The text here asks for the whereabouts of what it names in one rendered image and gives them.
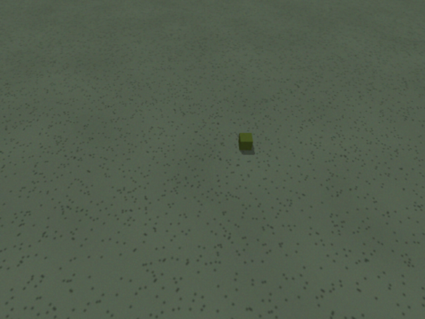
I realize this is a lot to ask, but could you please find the cube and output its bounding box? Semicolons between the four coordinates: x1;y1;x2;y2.
238;133;253;150

